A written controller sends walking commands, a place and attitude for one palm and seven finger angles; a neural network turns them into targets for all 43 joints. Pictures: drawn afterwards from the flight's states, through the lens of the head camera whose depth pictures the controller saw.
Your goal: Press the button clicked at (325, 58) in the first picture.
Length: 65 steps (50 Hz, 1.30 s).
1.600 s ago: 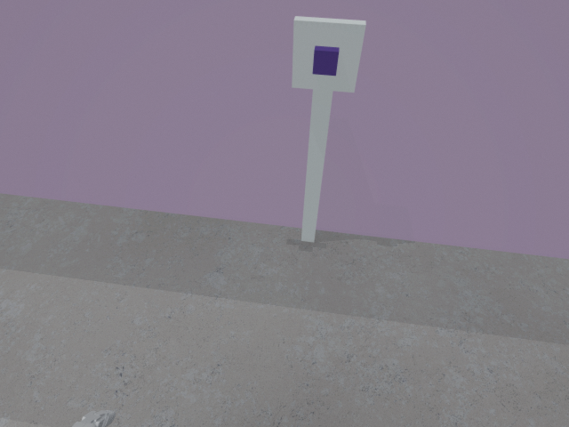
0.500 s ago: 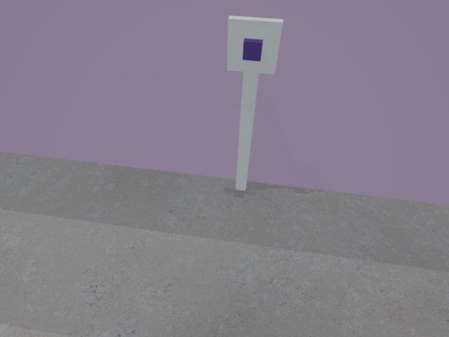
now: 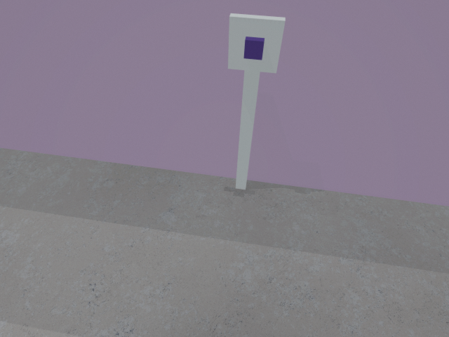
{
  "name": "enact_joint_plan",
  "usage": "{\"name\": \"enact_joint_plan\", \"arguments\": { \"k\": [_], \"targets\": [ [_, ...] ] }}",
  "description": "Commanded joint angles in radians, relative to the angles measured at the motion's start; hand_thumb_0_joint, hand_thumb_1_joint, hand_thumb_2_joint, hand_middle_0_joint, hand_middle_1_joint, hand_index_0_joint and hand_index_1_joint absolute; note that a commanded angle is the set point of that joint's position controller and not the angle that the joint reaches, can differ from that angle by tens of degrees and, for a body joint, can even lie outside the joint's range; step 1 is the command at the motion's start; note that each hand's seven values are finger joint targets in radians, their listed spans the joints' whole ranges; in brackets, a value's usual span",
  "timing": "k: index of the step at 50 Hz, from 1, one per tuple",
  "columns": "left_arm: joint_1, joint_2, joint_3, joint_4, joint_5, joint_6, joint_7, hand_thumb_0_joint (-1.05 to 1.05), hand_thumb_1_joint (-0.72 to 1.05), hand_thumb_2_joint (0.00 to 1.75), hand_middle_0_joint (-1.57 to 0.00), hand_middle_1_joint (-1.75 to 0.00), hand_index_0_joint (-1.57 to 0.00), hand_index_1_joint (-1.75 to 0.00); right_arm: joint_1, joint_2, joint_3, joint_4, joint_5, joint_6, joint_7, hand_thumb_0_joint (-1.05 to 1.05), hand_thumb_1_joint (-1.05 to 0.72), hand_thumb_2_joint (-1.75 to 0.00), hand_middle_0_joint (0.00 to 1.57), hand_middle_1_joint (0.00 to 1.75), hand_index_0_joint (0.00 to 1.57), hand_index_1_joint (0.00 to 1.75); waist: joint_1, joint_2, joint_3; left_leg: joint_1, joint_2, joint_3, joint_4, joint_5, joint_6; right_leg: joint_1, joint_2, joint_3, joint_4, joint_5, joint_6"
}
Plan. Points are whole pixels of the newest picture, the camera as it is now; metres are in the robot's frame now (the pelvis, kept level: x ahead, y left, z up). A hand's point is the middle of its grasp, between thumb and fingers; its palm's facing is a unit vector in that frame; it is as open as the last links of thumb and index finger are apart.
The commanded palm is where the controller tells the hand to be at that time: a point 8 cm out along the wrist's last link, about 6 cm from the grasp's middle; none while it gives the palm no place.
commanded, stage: walk to a spot facing it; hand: left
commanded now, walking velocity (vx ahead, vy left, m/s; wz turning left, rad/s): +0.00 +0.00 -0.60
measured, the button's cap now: (254, 47) +0.98 -0.04 +0.06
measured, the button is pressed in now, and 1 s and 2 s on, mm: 0 0 0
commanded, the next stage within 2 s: none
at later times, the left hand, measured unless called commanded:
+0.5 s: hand out of the picture +0.04 +0.16 -0.17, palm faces -0.18 -0.96 -0.23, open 7.4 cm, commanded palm none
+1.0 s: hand (141, 305) +0.22 +0.20 -0.18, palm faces -0.44 -0.88 -0.19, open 7.4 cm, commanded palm none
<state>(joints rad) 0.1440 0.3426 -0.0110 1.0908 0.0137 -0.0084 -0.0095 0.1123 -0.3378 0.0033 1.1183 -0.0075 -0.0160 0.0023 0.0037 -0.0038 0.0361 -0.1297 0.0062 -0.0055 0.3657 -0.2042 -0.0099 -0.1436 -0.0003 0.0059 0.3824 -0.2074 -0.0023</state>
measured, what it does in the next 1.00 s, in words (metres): steps on the spot, turning right: left foot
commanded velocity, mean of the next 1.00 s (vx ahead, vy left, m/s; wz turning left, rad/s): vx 0.12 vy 0.00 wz -0.60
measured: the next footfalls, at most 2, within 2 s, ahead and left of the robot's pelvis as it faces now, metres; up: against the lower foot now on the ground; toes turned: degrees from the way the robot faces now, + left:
left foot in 0.84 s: +0.14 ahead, +0.10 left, +0.00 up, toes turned -22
right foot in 1.32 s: +0.13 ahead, -0.16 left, +0.00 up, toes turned -49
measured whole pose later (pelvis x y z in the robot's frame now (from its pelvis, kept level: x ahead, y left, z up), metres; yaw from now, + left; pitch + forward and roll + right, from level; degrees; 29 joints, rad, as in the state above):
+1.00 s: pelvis +0.08 +0.03 +0.00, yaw -31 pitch +0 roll -2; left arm 0.29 0.29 0.10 0.96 0.04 0.04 -0.04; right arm 0.26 -0.16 -0.01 0.93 -0.02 -0.04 -0.02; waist 0.03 -0.06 0.01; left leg -0.15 0.05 0.14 0.45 -0.30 0.03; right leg -0.55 0.00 0.00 1.13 -0.32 0.03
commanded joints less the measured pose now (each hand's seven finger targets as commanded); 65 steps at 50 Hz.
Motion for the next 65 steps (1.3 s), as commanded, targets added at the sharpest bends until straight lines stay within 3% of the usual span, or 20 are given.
{"name": "enact_joint_plan", "arguments": {
  "k": [1, 8, 12, 15, 16, 17, 18, 24, 33, 37, 39, 40, 41, 42, 43, 46, 49, 60, 64, 65],
  "targets": [
    [-0.014, 0.142, 0.043, -0.069, -0.002, 0.004, 0.02, 0.0, 0.9, 0.9, -0.2, -0.3, -0.2, -0.3, 0.004, -0.134, -0.032, -0.068, -0.003, -0.009, -0.023, 0.0, -0.9, -0.9, 0.2, 0.3, 0.2, 0.3, -0.008, -0.001, -0.08, 0.035, 0.122, -0.039, 0.005, 0.172, 0.02, -0.032, -0.113, 0.129, -0.015, 0.232, -0.028],
    [0.046, 0.082, 0.06, -0.157, 0.005, 0.047, 0.011, 0.0, 0.9, 0.9, -0.2, -0.3, -0.2, -0.3, 0.046, -0.12, -0.065, -0.159, -0.007, 0.021, -0.038, 0.0, -0.9, -0.9, 0.2, 0.3, 0.2, 0.3, -0.007, 0.072, -0.044, -0.008, 0.207, -0.041, 0.036, 0.105, 0.055, -0.193, -0.031, 0.108, 0.202, 0.168, -0.011],
    [0.08, 0.033, 0.077, -0.201, 0.006, 0.059, 0.001, 0.0, 0.9, 0.9, -0.2, -0.3, -0.2, -0.3, 0.013, -0.122, -0.086, -0.211, -0.01, 0.015, -0.035, 0.0, -0.9, -0.9, 0.2, 0.3, 0.2, 0.3, 0.014, 0.203, -0.027, -0.105, 0.363, -0.098, -0.011, 0.228, 0.173, -0.207, -0.019, 0.013, 0.491, -0.278, 0.013],
    [0.227, 0.037, 0.094, -0.183, 0.013, 0.042, -0.004, 0.0, 0.9, 0.9, -0.2, -0.3, -0.2, -0.3, -0.037, -0.108, -0.094, -0.242, -0.011, 0.024, -0.032, 0.0, -0.9, -0.9, 0.2, 0.3, 0.2, 0.3, 0.088, 0.022, -0.048, -0.216, 0.256, 0.065, 0.292, 0.135, 0.062, -0.02, -0.045, 0.015, 0.182, -0.003, 0.002],
    [0.249, 0.135, 0.112, -0.189, 0.026, 0.022, 0.01, 0.0, 0.9, 0.9, -0.2, -0.3, -0.2, -0.3, -0.001, -0.025, -0.082, -0.265, -0.003, 0.032, -0.027, 0.0, -0.9, -0.9, 0.2, 0.3, 0.2, 0.3, 0.078, -0.327, -0.042, -0.407, 0.079, 0.164, 0.592, -0.224, -0.033, 0.037, -0.271, 0.408, -0.03, 0.234, -0.063],
    [0.26, 0.16, 0.108, -0.202, 0.009, 0.026, 0.019, 0.0, 0.9, 0.9, -0.2, -0.3, -0.2, -0.3, -0.025, -0.017, -0.078, -0.29, -0.001, 0.038, -0.027, 0.0, -0.9, -0.9, 0.2, 0.3, 0.2, 0.3, 0.083, -0.289, -0.039, -0.429, 0.034, 0.04, 0.722, -0.391, -0.039, -0.052, -0.373, 0.54, -0.108, 0.287, -0.173],
    [0.224, 0.138, 0.113, -0.213, 0.01, 0.026, 0.024, 0.0, 0.9, 0.9, -0.2, -0.3, -0.2, -0.3, -0.038, -0.016, -0.079, -0.282, -0.002, 0.041, -0.026, 0.0, -0.9, -0.9, 0.2, 0.3, 0.2, 0.3, 0.07, -0.248, -0.036, -0.437, 0.048, -0.034, 0.784, -0.339, -0.03, -0.091, -0.325, 0.566, -0.149, 0.064, -0.189],
    [0.185, 0.06, 0.108, -0.217, 0.005, -0.006, 0.014, 0.0, 0.9, 0.9, -0.2, -0.3, -0.2, -0.3, 0.015, -0.008, -0.082, -0.241, -0.021, 0.021, -0.006, 0.0, -0.9, -0.9, 0.2, 0.3, 0.2, 0.3, 0.029, -0.077, -0.063, -0.466, 0.081, -0.005, 0.717, -0.116, -0.057, 0.001, -0.196, 0.416, -0.157, -0.185, -0.172],
    [0.271, 0.048, 0.112, -0.179, 0.012, -0.022, 0.006, 0.0, 0.9, 0.9, -0.2, -0.3, -0.2, -0.3, -0.04, 0.021, -0.077, -0.29, -0.014, -0.008, 0.001, 0.0, -0.9, -0.9, 0.2, 0.3, 0.2, 0.3, 0.06, -0.138, -0.045, -0.458, 0.051, 0.015, 0.487, -0.14, -0.055, 0.04, -0.169, 0.463, -0.166, -0.2, -0.197],
    [0.225, 0.069, 0.12, -0.197, 0.016, -0.014, 0.008, 0.0, 0.9, 0.9, -0.2, -0.3, -0.2, -0.3, -0.01, 0.032, -0.075, -0.301, -0.002, -0.023, -0.005, 0.0, -0.9, -0.9, 0.2, 0.3, 0.2, 0.3, 0.045, -0.162, -0.042, -0.277, 0.012, 0.016, 0.305, -0.183, -0.033, -0.072, -0.155, 0.482, -0.125, -0.143, -0.195],
    [0.149, 0.069, 0.126, -0.216, 0.01, -0.006, 0.007, 0.0, 0.9, 0.9, -0.2, -0.3, -0.2, -0.3, 0.111, 0.02, -0.076, -0.269, 0.002, -0.034, -0.015, 0.0, -0.9, -0.9, 0.2, 0.3, 0.2, 0.3, -0.021, -0.139, -0.048, -0.012, 0.0, 0.026, 0.113, -0.089, -0.027, -0.247, -0.097, 0.433, -0.037, -0.182, -0.149],
    [0.127, 0.029, 0.117, -0.229, 0.008, -0.005, 0.003, 0.0, 0.9, 0.9, -0.2, -0.3, -0.2, -0.3, 0.213, -0.02, -0.083, -0.238, 0.006, -0.041, -0.029, 0.0, -0.9, -0.9, 0.2, 0.3, 0.2, 0.3, -0.064, -0.033, -0.074, 0.2, 0.063, -0.013, 0.017, -0.117, -0.019, -0.399, -0.026, 0.366, 0.085, -0.211, -0.104],
    [0.142, -0.044, 0.105, -0.247, -0.003, 0.001, -0.008, 0.0, 0.9, 0.9, -0.2, -0.3, -0.2, -0.3, 0.294, -0.127, -0.103, -0.219, -0.009, -0.041, -0.038, 0.0, -0.9, -0.9, 0.2, 0.3, 0.2, 0.3, -0.096, 0.275, -0.094, 0.325, 0.336, -0.338, -0.122, -0.375, 0.045, -0.6, 0.111, 0.198, 0.358, -0.354, -0.046],
    [0.103, -0.033, 0.111, -0.278, 0.005, -0.007, -0.013, 0.0, 0.9, 0.9, -0.2, -0.3, -0.2, -0.3, 0.316, -0.171, -0.106, -0.231, -0.011, -0.031, -0.038, 0.0, -0.9, -0.9, 0.2, 0.3, 0.2, 0.3, -0.091, 0.287, -0.024, 0.201, 0.514, -0.503, -0.212, -0.436, 0.137, -0.646, 0.067, 0.057, 0.558, -0.389, 0.0],
    [0.069, -0.006, 0.12, -0.266, 0.018, -0.003, -0.019, 0.0, 0.9, 0.9, -0.2, -0.3, -0.2, -0.3, 0.267, -0.122, -0.095, -0.24, -0.017, -0.028, -0.032, 0.0, -0.9, -0.9, 0.2, 0.3, 0.2, 0.3, -0.076, 0.153, 0.03, 0.049, 0.48, -0.471, -0.237, -0.438, 0.146, -0.594, 0.015, 0.069, 0.664, -0.321, 0.004],
    [0.139, -0.032, 0.123, -0.207, 0.023, 0.024, -0.038, 0.0, 0.9, 0.9, -0.2, -0.3, -0.2, -0.3, 0.14, -0.009, -0.057, -0.256, -0.013, -0.037, -0.038, 0.0, -0.9, -0.9, 0.2, 0.3, 0.2, 0.3, 0.017, 0.14, 0.088, -0.069, 0.326, -0.124, -0.177, -0.028, 0.086, -0.529, -0.039, 0.026, 0.791, -0.114, 0.033],
    [0.144, -0.061, 0.11, -0.204, 0.017, 0.04, -0.036, 0.0, 0.9, 0.9, -0.2, -0.3, -0.2, -0.3, 0.194, 0.01, -0.048, -0.224, -0.01, -0.046, -0.046, 0.0, -0.9, -0.9, 0.2, 0.3, 0.2, 0.3, 0.018, 0.16, 0.034, 0.008, 0.284, 0.044, -0.084, 0.401, 0.088, -0.523, -0.041, -0.004, 0.822, -0.071, 0.052],
    [-0.133, -0.084, 0.088, -0.278, 0.016, 0.049, -0.031, 0.0, 0.9, 0.9, -0.2, -0.3, -0.2, -0.3, 0.336, 0.003, -0.073, -0.13, -0.021, -0.021, -0.045, 0.0, -0.9, -0.9, 0.2, 0.3, 0.2, 0.3, -0.066, 0.165, 0.042, 0.137, 0.329, 0.172, 0.04, 0.676, 0.119, -0.437, -0.036, -0.119, 0.451, -0.1, 0.022],
    [0.024, -0.023, 0.103, -0.252, 0.019, 0.014, -0.02, 0.0, 0.9, 0.9, -0.2, -0.3, -0.2, -0.3, 0.313, -0.044, -0.089, -0.151, -0.008, -0.015, -0.034, 0.0, -0.9, -0.9, 0.2, 0.3, 0.2, 0.3, 0.031, 0.128, -0.093, 0.069, 0.329, 0.244, 0.369, 0.815, 0.048, -0.075, 0.013, -0.138, 0.173, -0.028, -0.031],
    [0.141, 0.06, 0.118, -0.221, 0.024, -0.001, -0.008, 0.0, 0.9, 0.9, -0.2, -0.3, -0.2, -0.3, 0.319, -0.019, -0.083, -0.172, 0.007, -0.011, -0.021, 0.0, -0.9, -0.9, 0.2, 0.3, 0.2, 0.3, 0.084, -0.033, -0.189, -0.187, 0.299, 0.27, 0.618, 0.53, -0.006, 0.247, -0.119, 0.003, 0.112, 0.258, -0.088]
  ]
}}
